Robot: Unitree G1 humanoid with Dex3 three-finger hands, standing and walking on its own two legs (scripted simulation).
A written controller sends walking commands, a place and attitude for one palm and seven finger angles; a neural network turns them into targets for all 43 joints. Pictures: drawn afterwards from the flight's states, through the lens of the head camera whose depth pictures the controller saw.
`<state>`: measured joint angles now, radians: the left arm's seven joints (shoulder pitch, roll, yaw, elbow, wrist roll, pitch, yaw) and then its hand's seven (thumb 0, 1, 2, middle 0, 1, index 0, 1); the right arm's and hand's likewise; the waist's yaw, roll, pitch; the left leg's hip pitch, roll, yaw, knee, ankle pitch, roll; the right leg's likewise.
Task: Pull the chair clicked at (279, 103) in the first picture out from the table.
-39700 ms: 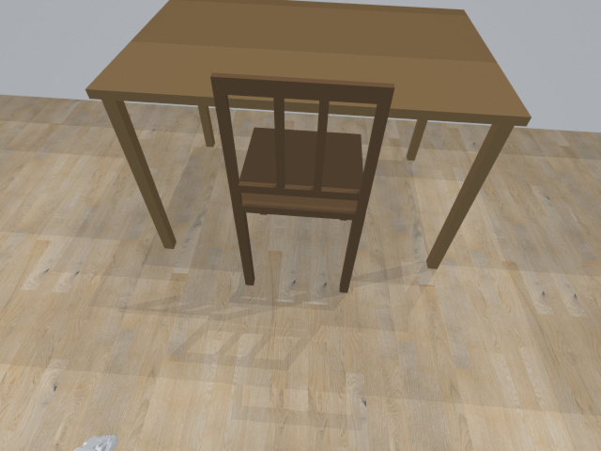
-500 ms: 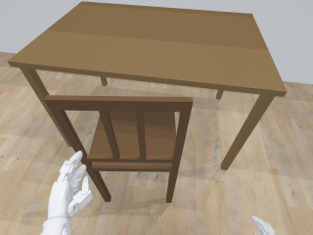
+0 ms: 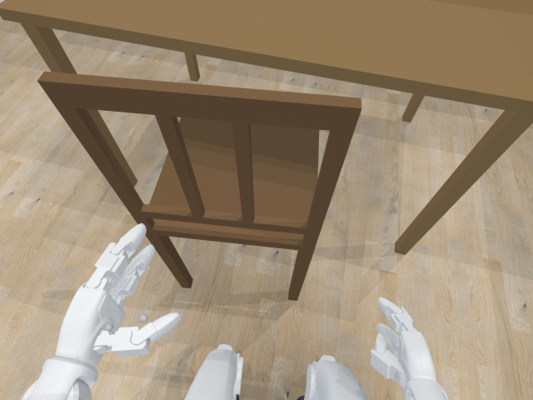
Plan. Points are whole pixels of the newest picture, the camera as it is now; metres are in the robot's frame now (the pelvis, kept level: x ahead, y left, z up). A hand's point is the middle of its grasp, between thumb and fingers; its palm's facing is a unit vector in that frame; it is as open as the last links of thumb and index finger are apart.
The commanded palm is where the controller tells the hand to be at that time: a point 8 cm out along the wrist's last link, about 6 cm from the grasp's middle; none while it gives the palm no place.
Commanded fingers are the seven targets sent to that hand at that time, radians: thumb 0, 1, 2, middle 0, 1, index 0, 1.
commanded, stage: raise the hand toward the chair's back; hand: left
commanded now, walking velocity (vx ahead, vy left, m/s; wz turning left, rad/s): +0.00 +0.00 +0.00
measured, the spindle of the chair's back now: (185, 173) +0.46 +0.18 +0.01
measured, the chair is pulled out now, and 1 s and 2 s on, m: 0.16 0.16 0.16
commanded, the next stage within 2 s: aim the fingers beside a spindle in 1.36 s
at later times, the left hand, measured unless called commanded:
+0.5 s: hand (113, 297) +0.23 +0.21 +0.06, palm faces -0.02 -1.00 -0.05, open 16.1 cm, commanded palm +0.21 +0.27 +0.07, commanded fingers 0.00 -0.50 0.30 -0.06 -0.08 -0.06 -0.08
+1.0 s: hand (100, 270) +0.26 +0.23 +0.07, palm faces -0.04 -1.00 -0.06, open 16.9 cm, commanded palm +0.24 +0.29 +0.08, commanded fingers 0.00 -0.50 0.30 -0.06 -0.08 -0.06 -0.08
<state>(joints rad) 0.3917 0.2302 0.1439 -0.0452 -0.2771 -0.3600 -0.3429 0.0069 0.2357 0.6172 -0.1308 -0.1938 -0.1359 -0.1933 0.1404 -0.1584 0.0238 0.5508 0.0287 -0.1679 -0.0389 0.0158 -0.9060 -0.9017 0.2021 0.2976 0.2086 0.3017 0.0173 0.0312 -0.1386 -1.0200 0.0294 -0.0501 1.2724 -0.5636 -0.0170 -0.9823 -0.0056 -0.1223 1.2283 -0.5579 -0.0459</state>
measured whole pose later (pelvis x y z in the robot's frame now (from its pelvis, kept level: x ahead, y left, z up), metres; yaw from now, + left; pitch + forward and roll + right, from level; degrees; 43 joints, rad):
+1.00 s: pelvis +0.01 +0.03 +0.03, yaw -1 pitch +17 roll -3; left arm 0.30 0.29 0.23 0.04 -0.29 -0.36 -0.30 -0.01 -0.50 0.30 -0.06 -0.08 -0.06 -0.08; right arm 0.24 -0.25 0.00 0.53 0.03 -0.18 -0.05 0.02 -0.91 -0.90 0.20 0.30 0.21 0.30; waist -0.03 0.02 -0.14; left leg -0.89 0.01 -0.01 1.13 -0.52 0.03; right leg -0.85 -0.02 -0.08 1.06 -0.50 0.00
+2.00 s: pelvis +0.01 +0.02 +0.02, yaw -1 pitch +19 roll -2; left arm 0.18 0.26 0.20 0.16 -0.28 -0.41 -0.29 -0.01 -0.50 0.30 -0.06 -0.08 -0.06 -0.08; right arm 0.22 -0.25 0.00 0.55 0.02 -0.17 -0.04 0.02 -0.91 -0.90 0.20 0.30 0.21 0.30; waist -0.04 0.02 -0.15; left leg -0.97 0.02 -0.02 1.19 -0.54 0.01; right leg -0.94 -0.01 -0.09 1.14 -0.52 -0.02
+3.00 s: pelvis +0.01 +0.02 -0.01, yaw -1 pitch +23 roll -2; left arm 0.01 0.21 0.09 0.24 -0.17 -0.43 -0.12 -0.01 -0.50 0.30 -0.06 -0.08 -0.06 -0.08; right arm 0.19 -0.24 0.00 0.53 0.01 -0.05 -0.01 0.01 -0.91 -0.90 0.20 0.30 0.20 0.30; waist -0.04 0.02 -0.16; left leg -1.12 0.01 0.00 1.30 -0.58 0.02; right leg -1.10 -0.02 -0.07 1.27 -0.56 -0.02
